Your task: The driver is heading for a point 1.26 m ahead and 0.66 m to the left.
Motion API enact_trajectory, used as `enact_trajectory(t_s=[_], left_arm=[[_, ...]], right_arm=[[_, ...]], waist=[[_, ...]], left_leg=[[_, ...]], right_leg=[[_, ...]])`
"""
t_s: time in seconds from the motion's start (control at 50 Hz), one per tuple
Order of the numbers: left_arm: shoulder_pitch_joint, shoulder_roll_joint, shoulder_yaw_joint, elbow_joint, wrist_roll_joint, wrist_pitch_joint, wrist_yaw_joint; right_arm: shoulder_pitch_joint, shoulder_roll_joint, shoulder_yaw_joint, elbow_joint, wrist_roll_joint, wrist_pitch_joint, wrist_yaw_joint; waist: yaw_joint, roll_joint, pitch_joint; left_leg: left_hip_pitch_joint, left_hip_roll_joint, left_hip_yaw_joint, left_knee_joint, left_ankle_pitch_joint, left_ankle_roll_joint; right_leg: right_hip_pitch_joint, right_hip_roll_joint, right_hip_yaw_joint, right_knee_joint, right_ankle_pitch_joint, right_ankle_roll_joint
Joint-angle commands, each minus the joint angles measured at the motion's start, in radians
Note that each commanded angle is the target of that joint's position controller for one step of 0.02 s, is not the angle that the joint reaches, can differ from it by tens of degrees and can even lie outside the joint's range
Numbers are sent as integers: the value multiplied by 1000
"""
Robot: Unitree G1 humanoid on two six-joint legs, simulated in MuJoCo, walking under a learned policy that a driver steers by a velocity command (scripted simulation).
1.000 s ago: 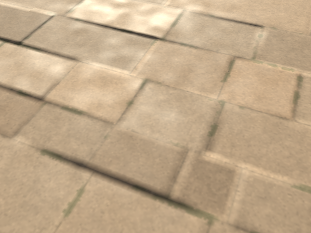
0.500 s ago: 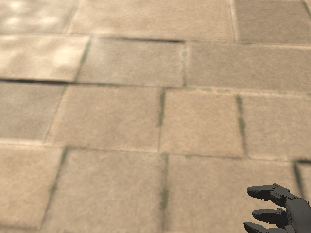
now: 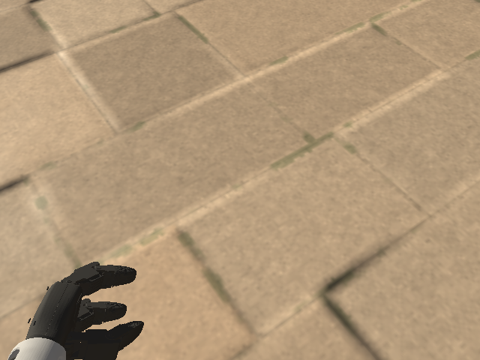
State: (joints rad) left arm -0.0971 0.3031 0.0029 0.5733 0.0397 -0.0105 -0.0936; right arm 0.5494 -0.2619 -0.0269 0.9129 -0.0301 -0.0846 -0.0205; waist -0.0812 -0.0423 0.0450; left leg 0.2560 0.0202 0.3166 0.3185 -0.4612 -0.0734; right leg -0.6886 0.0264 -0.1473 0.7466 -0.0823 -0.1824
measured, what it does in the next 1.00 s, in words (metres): walks ahead, turning left: right foot, then left foot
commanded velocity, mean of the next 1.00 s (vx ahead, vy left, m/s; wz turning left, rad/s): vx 0.20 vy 0.00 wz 0.60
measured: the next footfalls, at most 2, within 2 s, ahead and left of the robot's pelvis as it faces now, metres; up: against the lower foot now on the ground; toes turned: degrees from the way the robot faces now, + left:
right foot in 0.04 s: +0.22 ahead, -0.03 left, +0.00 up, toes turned -5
left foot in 0.48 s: +0.45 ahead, +0.14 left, +0.00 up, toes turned +13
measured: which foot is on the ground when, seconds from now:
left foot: down 0.00-0.02, up 0.04-0.46, down 0.48-0.92, up 0.94-1.00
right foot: up 0.00-0.02, down 0.04-0.50, up 0.52-0.90, down 0.92-1.00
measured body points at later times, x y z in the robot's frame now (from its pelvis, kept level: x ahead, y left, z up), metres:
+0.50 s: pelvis +0.30 +0.05 +0.01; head +0.34 +0.05 +0.46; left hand +0.41 +0.34 -0.10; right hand +0.49 -0.20 -0.09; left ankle +0.41 +0.14 -0.71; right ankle +0.19 -0.03 -0.69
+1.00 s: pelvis +0.42 +0.01 +0.03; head +0.46 +0.02 +0.48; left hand +0.37 +0.34 -0.06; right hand +0.76 -0.10 -0.04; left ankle +0.38 +0.12 -0.67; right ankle +0.54 -0.06 -0.71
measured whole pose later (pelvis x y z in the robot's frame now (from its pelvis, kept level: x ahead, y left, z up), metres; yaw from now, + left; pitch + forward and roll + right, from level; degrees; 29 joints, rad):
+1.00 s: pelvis +0.42 +0.01 +0.03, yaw +40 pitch +2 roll -1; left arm 0.12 0.29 0.08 0.75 0.03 -0.01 0.02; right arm 0.14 -0.35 -0.11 0.53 0.02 0.06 -0.02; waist -0.01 0.05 0.04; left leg -0.50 -0.17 -0.23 0.90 -0.44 -0.01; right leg -0.34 0.05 0.09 0.49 -0.17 0.00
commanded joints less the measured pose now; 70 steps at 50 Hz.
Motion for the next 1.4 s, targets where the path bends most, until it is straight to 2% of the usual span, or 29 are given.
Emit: enact_trajectory(t_s=[0.02,0.04,0.06,0.08,0.1,0.12,0.16,0.22,0.3,0.38,0.44,0.48,0.5,0.52,0.54,0.58,0.7,0.9,0.92,0.94,0.96,0.98,1.02,1.14,1.24,1.34,1.36,1.38,1.4], left_arm=[[526,118,58,143,21,-22,39],[472,183,82,158,2,-18,67],[454,256,92,98,11,-19,74],[502,211,98,81,-4,-15,92],[434,171,86,106,-34,-41,68],[322,126,76,110,-56,-67,63],[221,53,55,121,-37,-98,64],[190,33,55,153,-20,-108,74],[157,50,61,152,-27,-77,134],[212,88,73,164,-42,-26,161],[172,112,85,139,-53,8,169],[119,99,82,114,-63,15,163],[167,27,64,98,-33,6,143],[268,5,54,68,-13,-2,123],[261,90,64,81,-31,-19,102],[148,99,73,61,-35,-19,103],[128,22,63,79,-42,-1,117],[179,84,101,114,-52,-36,104],[213,114,114,125,-45,-36,105],[189,190,127,106,-25,-23,112],[179,184,126,99,13,-19,112],[132,130,116,68,7,-21,120],[89,72,99,45,-24,-6,142],[222,123,106,68,-13,18,161],[199,171,129,68,-22,19,138],[197,176,133,91,-75,6,108],[228,140,120,110,-84,3,105],[275,74,96,120,-56,0,95],[268,16,62,73,-5,-7,83]], right_arm=[[-140,-238,-43,-107,13,1,-12],[-105,-145,-32,-125,9,4,0],[63,-95,-8,-173,54,11,-10],[-54,-149,-15,-173,69,13,-24],[-90,-186,-31,-186,109,-22,-18],[-145,-183,-39,-184,109,-19,-27],[-116,-167,-52,-134,91,23,-32],[-134,-88,-53,-138,70,48,-20],[-247,-44,-43,-190,55,36,9],[-329,-52,-44,-244,47,47,54],[-257,-117,-69,-260,40,56,80],[-57,-182,-103,-228,39,50,65],[-75,-271,-123,-238,37,45,41],[-138,-330,-127,-298,-7,36,36],[-210,-297,-123,-351,-8,37,42],[-323,-205,-100,-378,47,51,31],[-336,-209,-116,-408,43,104,-20],[-423,-200,-119,-456,56,146,-20],[-413,-172,-109,-460,58,147,-17],[-349,-116,-91,-463,54,147,-12],[-341,-174,-105,-482,50,131,-1],[-330,-250,-124,-459,47,123,8],[-314,-241,-126,-407,50,137,5],[-428,-151,-83,-463,63,140,12],[-428,-128,-74,-460,54,143,25],[-363,-122,-84,-426,47,159,35],[-311,-133,-91,-401,44,157,31],[-274,-192,-105,-390,43,148,19],[-317,-268,-103,-419,17,136,7]], waist=[[336,124,-156],[228,-126,-197],[129,-116,-472],[233,38,-553],[194,77,-424],[129,147,-261],[45,149,-99],[18,40,-29],[44,-13,-56],[97,-20,-89],[45,-48,-115],[-74,5,-179],[-16,245,-166],[75,384,-314],[33,212,-432],[80,-9,-200],[93,92,-191],[87,241,-179],[89,182,-195],[35,-59,-209],[20,-244,-171],[18,-191,-141],[28,-68,-100],[128,-99,-96],[121,-121,-130],[66,-119,-148],[49,-79,-156],[61,104,-186],[87,404,-215]], left_leg=[[-440,206,-64,620,1288,99],[-709,8,-63,1030,45,75],[-863,8,-287,1340,-151,78],[-915,-24,-414,1408,-31,73],[-942,-3,-489,1309,-64,58],[-944,66,-455,1185,3,47],[-791,113,-448,1075,65,30],[-740,103,-402,893,164,20],[-753,65,-294,566,485,24],[-799,35,-237,375,542,50],[-724,-23,-190,359,363,113],[-465,-65,-229,193,443,197],[-305,70,-466,196,990,271],[-80,284,-1000,127,1026,535],[-72,312,-1070,38,744,527],[-313,218,-887,-8,483,409],[-477,64,-739,29,559,302],[-520,-5,-883,125,313,203],[-591,-55,-844,208,161,170],[-752,-174,-673,421,-129,121],[-877,-195,-549,676,-174,71],[-909,-112,-514,815,-99,36],[-917,-71,-471,926,36,9],[-994,38,-344,831,115,-40],[-821,73,-290,612,114,-19],[-573,3,-241,236,182,68],[-425,-21,-260,92,299,105],[-216,91,-426,54,624,146],[-129,375,-715,98,956,320]], right_leg=[[796,66,110,-206,115,-68],[1020,-142,336,-167,459,-52],[1234,-458,715,-70,1113,-220],[1202,-466,699,-164,1017,-263],[1031,-412,670,-307,642,-280],[822,-380,578,-374,443,-219],[507,-332,401,-452,473,-145],[356,-234,175,-503,608,-48],[430,-133,-28,-483,578,45],[630,-203,-44,-381,595,62],[663,-247,-50,-199,778,71],[553,-202,-58,131,673,113],[325,-59,-49,392,-106,179],[3,161,118,746,-612,248],[-8,96,329,786,-540,223],[-34,29,310,644,-405,210],[149,49,278,162,-296,262],[397,42,296,-317,-104,216],[519,-51,339,-404,-37,182],[634,-276,558,-434,10,70],[567,-404,745,-484,61,-57],[542,-410,689,-475,45,-76],[522,-273,468,-434,-36,5],[654,-283,274,-450,136,-39],[619,-328,144,-443,165,-27],[582,-339,95,-316,212,29],[500,-306,66,-233,181,79],[316,-226,-9,-60,-56,164],[51,-115,-26,170,-575,251]])
Keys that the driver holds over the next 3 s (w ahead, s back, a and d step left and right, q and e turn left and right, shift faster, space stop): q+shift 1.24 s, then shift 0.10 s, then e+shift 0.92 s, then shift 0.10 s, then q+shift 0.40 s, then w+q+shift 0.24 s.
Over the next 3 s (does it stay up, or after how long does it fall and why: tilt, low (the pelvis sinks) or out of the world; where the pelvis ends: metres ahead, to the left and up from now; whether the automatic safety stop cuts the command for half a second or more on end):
stays up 0.50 0.10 0.04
